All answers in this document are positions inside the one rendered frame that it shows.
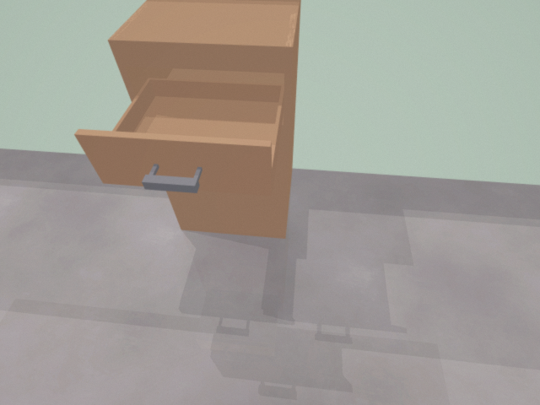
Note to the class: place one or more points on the cabinet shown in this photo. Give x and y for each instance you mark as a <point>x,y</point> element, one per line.
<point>248,41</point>

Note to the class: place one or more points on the drawer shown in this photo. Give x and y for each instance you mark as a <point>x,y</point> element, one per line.
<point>230,129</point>

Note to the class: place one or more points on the handle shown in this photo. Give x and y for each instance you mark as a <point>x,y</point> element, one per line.
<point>171,183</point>

